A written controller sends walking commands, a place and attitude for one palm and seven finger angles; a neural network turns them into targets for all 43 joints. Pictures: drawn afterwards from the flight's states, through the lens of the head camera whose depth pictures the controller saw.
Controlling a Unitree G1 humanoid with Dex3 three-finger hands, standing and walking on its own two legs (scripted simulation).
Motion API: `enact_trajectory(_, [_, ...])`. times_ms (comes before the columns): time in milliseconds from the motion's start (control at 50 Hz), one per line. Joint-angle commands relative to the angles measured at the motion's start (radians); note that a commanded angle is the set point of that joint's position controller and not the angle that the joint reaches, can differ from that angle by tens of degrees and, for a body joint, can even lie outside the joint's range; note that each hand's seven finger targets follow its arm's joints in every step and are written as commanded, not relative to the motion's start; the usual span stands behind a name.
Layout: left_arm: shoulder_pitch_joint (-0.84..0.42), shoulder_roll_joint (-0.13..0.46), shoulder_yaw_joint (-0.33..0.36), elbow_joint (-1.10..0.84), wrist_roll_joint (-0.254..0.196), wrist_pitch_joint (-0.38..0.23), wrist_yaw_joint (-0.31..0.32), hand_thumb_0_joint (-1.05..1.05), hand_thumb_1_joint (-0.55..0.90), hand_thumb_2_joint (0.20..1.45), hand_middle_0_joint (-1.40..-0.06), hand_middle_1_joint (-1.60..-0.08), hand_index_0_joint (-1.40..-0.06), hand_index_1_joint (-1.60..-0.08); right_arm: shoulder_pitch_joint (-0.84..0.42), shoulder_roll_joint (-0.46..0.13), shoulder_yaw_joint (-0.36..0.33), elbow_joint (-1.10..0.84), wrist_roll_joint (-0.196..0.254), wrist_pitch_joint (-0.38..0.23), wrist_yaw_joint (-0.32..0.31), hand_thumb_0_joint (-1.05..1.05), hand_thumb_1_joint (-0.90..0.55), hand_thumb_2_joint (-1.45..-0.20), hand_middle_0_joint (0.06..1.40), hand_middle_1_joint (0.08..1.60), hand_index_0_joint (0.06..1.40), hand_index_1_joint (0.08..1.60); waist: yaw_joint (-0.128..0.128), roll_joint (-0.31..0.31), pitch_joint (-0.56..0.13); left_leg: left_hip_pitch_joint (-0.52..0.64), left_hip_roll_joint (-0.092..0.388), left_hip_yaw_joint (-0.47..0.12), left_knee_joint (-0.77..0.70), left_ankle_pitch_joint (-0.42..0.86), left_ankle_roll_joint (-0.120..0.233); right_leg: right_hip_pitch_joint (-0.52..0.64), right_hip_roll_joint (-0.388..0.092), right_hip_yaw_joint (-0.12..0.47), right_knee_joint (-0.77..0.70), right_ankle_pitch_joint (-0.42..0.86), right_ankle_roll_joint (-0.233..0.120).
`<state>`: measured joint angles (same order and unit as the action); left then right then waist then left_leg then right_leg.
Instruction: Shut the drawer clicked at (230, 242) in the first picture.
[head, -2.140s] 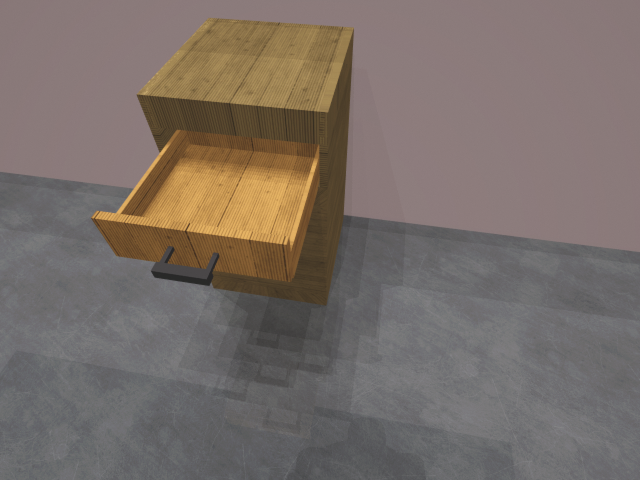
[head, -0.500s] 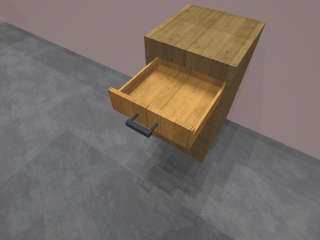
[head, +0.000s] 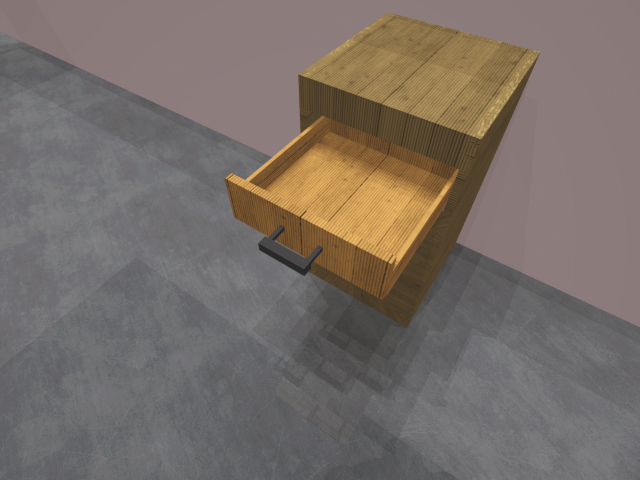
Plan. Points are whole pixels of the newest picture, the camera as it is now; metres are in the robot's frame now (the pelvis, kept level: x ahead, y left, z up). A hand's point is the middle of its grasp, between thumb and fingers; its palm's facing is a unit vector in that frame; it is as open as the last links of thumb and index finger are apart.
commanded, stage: turn to face it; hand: left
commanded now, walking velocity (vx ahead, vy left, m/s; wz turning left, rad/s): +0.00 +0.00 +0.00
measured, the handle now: (291, 248) +0.54 +0.09 -0.13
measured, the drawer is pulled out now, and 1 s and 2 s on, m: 0.30 0.30 0.30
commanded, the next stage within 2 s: take the last steps up to it in 1.06 s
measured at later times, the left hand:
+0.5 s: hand out of the picture +0.06 +0.18 -0.18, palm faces -0.07 -0.95 -0.30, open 7.4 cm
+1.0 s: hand out of the picture +0.15 +0.14 -0.18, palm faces -0.32 -0.92 -0.23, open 7.4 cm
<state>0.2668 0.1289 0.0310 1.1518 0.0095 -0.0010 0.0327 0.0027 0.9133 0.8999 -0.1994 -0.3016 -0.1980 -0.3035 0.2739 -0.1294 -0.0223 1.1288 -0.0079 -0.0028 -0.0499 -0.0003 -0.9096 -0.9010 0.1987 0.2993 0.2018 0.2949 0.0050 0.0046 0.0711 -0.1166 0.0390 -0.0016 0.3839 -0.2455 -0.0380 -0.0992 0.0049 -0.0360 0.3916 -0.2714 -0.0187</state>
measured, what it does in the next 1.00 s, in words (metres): steps on the spot, turning right: left foot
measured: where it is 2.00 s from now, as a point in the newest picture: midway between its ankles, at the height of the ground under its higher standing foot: outside the picture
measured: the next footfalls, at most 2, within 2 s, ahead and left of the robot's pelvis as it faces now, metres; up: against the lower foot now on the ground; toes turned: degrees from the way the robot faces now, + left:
left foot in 0.94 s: +0.09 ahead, +0.10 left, +0.00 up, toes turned -25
right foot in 1.16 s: -0.02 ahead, -0.16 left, +0.00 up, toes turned -29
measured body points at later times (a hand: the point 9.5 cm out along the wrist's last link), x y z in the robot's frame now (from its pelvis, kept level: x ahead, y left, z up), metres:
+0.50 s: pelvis -0.02 -0.03 -0.02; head +0.03 -0.06 +0.42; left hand +0.06 +0.23 -0.16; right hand -0.03 -0.27 -0.19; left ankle -0.03 +0.14 -0.72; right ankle -0.04 -0.10 -0.75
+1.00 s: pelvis +0.00 -0.02 -0.01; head +0.06 -0.04 +0.43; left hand +0.16 +0.19 -0.16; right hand +0.01 -0.29 -0.15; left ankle +0.05 +0.11 -0.74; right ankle -0.06 -0.10 -0.71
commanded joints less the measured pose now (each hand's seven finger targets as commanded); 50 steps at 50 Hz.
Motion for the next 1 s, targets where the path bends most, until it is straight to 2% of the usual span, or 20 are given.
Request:
enact_trajectory(0, [0.055,0.118,0.018,-0.028,-0.001,-0.016,0.007,0.0,0.9,0.9,-0.2,-0.3,-0.2,-0.3,0.094,-0.086,-0.012,-0.014,-0.002,-0.007,-0.004,0.0,-0.9,-0.9,0.2,0.3,0.2,0.3,-0.013,0.011,0.004,0.002,0.059,-0.021,-0.038,0.228,0.039,-0.038,-0.095,0.071,-0.072,0.261,-0.019])
enact_trajectory(220, [0.008,0.152,0.07,-0.085,0.007,0.021,-0.009,0.0,0.9,0.9,-0.2,-0.3,-0.2,-0.3,0.072,-0.136,-0.05,-0.064,-0.005,0.018,-0.017,0.0,-0.9,-0.9,0.2,0.3,0.2,0.3,-0.019,0.016,0.001,-0.011,0.114,0.022,0.051,0.147,0.043,-0.153,-0.069,0.128,0.05,0.274,-0.034])
enact_trajectory(280, [-0.028,0.146,0.084,-0.131,0.012,0.034,-0.021,0.0,0.9,0.9,-0.2,-0.3,-0.2,-0.3,0.057,-0.173,-0.067,-0.095,-0.01,0.018,-0.021,0.0,-0.9,-0.9,0.2,0.3,0.2,0.3,-0.021,0.105,-0.001,-0.009,0.193,-0.037,0.004,0.111,0.085,-0.241,-0.014,0.105,0.173,0.178,-0.023])
enact_trajectory(320, [-0.046,0.125,0.089,-0.16,0.012,0.042,-0.03,0.0,0.9,0.9,-0.2,-0.3,-0.2,-0.3,0.047,-0.203,-0.078,-0.114,-0.015,0.013,-0.022,0.0,-0.9,-0.9,0.2,0.3,0.2,0.3,-0.017,0.193,-0.005,-0.041,0.298,-0.101,-0.055,0.134,0.149,-0.271,0.018,0.046,0.349,-0.061,-0.008])
enact_trajectory(360, [-0.06,0.113,0.092,-0.184,0.012,0.049,-0.038,0.0,0.9,0.9,-0.2,-0.3,-0.2,-0.3,0.02,-0.213,-0.079,-0.137,-0.024,0.012,-0.018,0.0,-0.9,-0.9,0.2,0.3,0.2,0.3,-0.009,0.205,0.003,-0.072,0.354,-0.094,-0.058,0.21,0.191,-0.269,-0.003,0.022,0.423,-0.233,-0.004])
enact_trajectory(380, [-0.031,0.109,0.095,-0.188,0.013,0.046,-0.042,0.0,0.9,0.9,-0.2,-0.3,-0.2,-0.3,-0.019,-0.216,-0.078,-0.153,-0.026,0.011,-0.017,0.0,-0.9,-0.9,0.2,0.3,0.2,0.3,0.022,0.189,0.005,-0.112,0.336,-0.047,-0.008,0.25,0.168,-0.204,-0.019,0.023,0.349,-0.188,-0.008])
enact_trajectory(400, [0.04,0.124,0.101,-0.173,0.015,0.04,-0.045,0.0,0.9,0.9,-0.2,-0.3,-0.2,-0.3,-0.066,-0.219,-0.078,-0.169,-0.023,0.013,-0.016,0.0,-0.9,-0.9,0.2,0.3,0.2,0.3,0.066,0.128,-0.016,-0.15,0.277,0.022,0.116,0.24,0.116,-0.102,-0.021,0.022,0.195,-0.05,-0.012])
enact_trajectory(420, [0.111,0.208,0.117,-0.157,0.027,0.027,-0.038,0.0,0.9,0.9,-0.2,-0.3,-0.2,-0.3,-0.087,-0.184,-0.076,-0.193,-0.009,0.02,-0.012,0.0,-0.9,-0.9,0.2,0.3,0.2,0.3,0.096,-0.147,-0.027,-0.273,0.119,0.132,0.372,0.03,0.032,0.001,-0.139,0.232,-0.046,0.21,-0.048])
enact_trajectory(440, [0.135,0.312,0.131,-0.154,0.025,0.022,-0.023,0.0,0.9,0.9,-0.2,-0.3,-0.2,-0.3,-0.126,-0.14,-0.069,-0.243,0.001,0.026,0.0,0.0,-0.9,-0.9,0.2,0.3,0.2,0.3,0.104,-0.37,-0.027,-0.433,-0.01,0.13,0.62,-0.378,-0.016,0.026,-0.354,0.524,-0.124,0.46,-0.151])
enact_trajectory(460, [0.114,0.28,0.122,-0.159,0.014,0.027,-0.014,0.0,0.9,0.9,-0.2,-0.3,-0.2,-0.3,-0.134,-0.173,-0.075,-0.228,-0.002,0.04,-0.006,0.0,-0.9,-0.9,0.2,0.3,0.2,0.3,0.091,-0.245,-0.033,-0.438,0.021,-0.021,0.726,-0.358,-0.012,-0.002,-0.337,0.527,-0.113,0.367,-0.204])
enact_trajectory(500, [-0.007,0.241,0.112,-0.201,0.015,0.029,-0.006,0.0,0.9,0.9,-0.2,-0.3,-0.2,-0.3,-0.145,-0.16,-0.072,-0.222,-0.004,0.032,-0.003,0.0,-0.9,-0.9,0.2,0.3,0.2,0.3,0.042,-0.146,-0.024,-0.476,0.04,-0.051,0.768,-0.272,-0.017,-0.006,-0.281,0.478,-0.055,0.378,-0.233])
enact_trajectory(560, [-0.016,0.242,0.109,-0.22,0.017,0.022,-0.003,0.0,0.9,0.9,-0.2,-0.3,-0.2,-0.3,-0.151,-0.135,-0.064,-0.223,-0.002,0.035,0.004,0.0,-0.9,-0.9,0.2,0.3,0.2,0.3,0.036,-0.088,-0.108,-0.409,0.019,-0.023,0.65,-0.213,-0.026,0.047,-0.217,0.408,-0.026,0.461,-0.205])
enact_trajectory(740, [-0.008,0.26,0.112,-0.246,0.024,0.027,-0.01,0.0,0.9,0.9,-0.2,-0.3,-0.2,-0.3,-0.215,-0.154,-0.061,-0.279,0.009,0.027,0.004,0.0,-0.9,-0.9,0.2,0.3,0.2,0.3,0.04,-0.137,-0.09,-0.322,-0.024,-0.031,0.443,-0.196,-0.015,0.02,-0.183,0.475,-0.031,0.477,-0.193])
enact_trajectory(840, [-0.077,0.252,0.109,-0.27,0.015,0.026,-0.013,0.0,0.9,0.9,-0.2,-0.3,-0.2,-0.3,-0.108,-0.163,-0.058,-0.262,0.013,0.014,-0.003,0.0,-0.9,-0.9,0.2,0.3,0.2,0.3,-0.027,-0.109,-0.101,-0.084,-0.034,-0.038,0.138,-0.042,0.005,-0.113,-0.137,0.467,0.022,0.433,-0.131])
enact_trajectory(860, [-0.103,0.239,0.104,-0.278,0.008,0.025,-0.016,0.0,0.9,0.9,-0.2,-0.3,-0.2,-0.3,-0.058,-0.182,-0.06,-0.247,0.009,0.006,-0.007,0.0,-0.9,-0.9,0.2,0.3,0.2,0.3,-0.051,-0.07,-0.11,0.027,0.006,-0.054,0.03,0.029,0.024,-0.187,-0.097,0.418,0.059,0.372,-0.091])
enact_trajectory(880, [-0.086,0.197,0.097,-0.292,0.001,0.024,-0.021,0.0,0.9,0.9,-0.2,-0.3,-0.2,-0.3,-0.037,-0.242,-0.067,-0.248,-0.003,-0.004,-0.01,0.0,-0.9,-0.9,0.2,0.3,0.2,0.3,-0.051,0.108,-0.121,0.127,0.171,-0.23,-0.048,0.101,0.09,-0.328,0.017,0.323,0.166,0.182,-0.037])
enact_trajectory(900, [-0.087,0.171,0.088,-0.309,-0.002,0.02,-0.031,0.0,0.9,0.9,-0.2,-0.3,-0.2,-0.3,-0.025,-0.304,-0.075,-0.259,-0.018,-0.003,-0.012,0.0,-0.9,-0.9,0.2,0.3,0.2,0.3,-0.046,0.272,-0.104,0.126,0.391,-0.434,-0.116,0.273,0.211,-0.427,0.096,0.152,0.391,-0.239,0.013])
enact_trajectory(920, [-0.095,0.187,0.09,-0.322,0.006,0.016,-0.036,0.0,0.9,0.9,-0.2,-0.3,-0.2,-0.3,-0.039,-0.308,-0.07,-0.282,-0.026,0.005,-0.014,0.0,-0.9,-0.9,0.2,0.3,0.2,0.3,-0.037,0.167,-0.06,-0.035,0.443,-0.431,-0.12,0.257,0.278,-0.394,0.057,0.127,0.58,-0.316,0.03])
enact_trajectory(940, [-0.098,0.186,0.095,-0.304,0.018,0.026,-0.037,0.0,0.9,0.9,-0.2,-0.3,-0.2,-0.3,-0.063,-0.281,-0.058,-0.279,-0.033,0.0,-0.015,0.0,-0.9,-0.9,0.2,0.3,0.2,0.3,-0.022,0.205,-0.057,-0.066,0.392,-0.398,-0.112,0.316,0.271,-0.403,0.042,0.135,0.689,-0.303,0.035])
enact_trajectory(980, [-0.102,0.177,0.093,-0.291,0.011,0.035,-0.046,0.0,0.9,0.9,-0.2,-0.3,-0.2,-0.3,-0.095,-0.24,-0.045,-0.28,-0.033,0.002,-0.014,0.0,-0.9,-0.9,0.2,0.3,0.2,0.3,0.003,0.204,-0.056,-0.053,0.284,-0.203,-0.057,0.465,0.218,-0.394,0.013,0.112,0.7,-0.244,0.041])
